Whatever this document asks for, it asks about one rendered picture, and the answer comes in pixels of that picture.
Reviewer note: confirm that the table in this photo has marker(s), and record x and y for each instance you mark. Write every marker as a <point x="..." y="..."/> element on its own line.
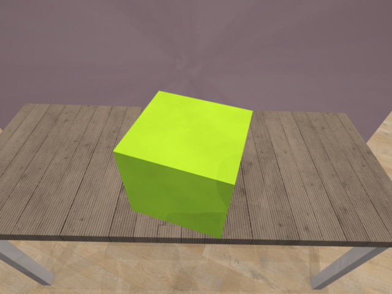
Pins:
<point x="305" y="179"/>

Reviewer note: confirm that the carton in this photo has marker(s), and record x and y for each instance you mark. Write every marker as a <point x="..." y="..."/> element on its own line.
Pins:
<point x="180" y="159"/>

